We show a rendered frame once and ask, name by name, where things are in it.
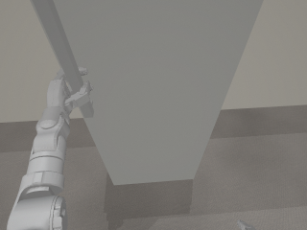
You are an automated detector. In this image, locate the left robot forearm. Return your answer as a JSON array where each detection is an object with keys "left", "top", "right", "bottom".
[{"left": 6, "top": 106, "right": 70, "bottom": 230}]

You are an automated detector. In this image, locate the left robot upper arm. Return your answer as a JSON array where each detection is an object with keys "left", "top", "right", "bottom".
[{"left": 9, "top": 195, "right": 68, "bottom": 230}]

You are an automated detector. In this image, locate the robot left hand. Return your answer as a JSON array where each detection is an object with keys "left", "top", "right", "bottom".
[{"left": 46, "top": 66, "right": 94, "bottom": 116}]

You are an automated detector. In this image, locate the fridge door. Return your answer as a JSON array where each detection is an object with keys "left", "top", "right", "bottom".
[{"left": 30, "top": 0, "right": 264, "bottom": 186}]

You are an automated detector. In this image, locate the handle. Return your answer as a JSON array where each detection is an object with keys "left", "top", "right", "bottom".
[{"left": 32, "top": 0, "right": 94, "bottom": 118}]

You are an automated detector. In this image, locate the robot right hand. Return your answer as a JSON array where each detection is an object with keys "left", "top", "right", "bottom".
[{"left": 237, "top": 219, "right": 256, "bottom": 230}]

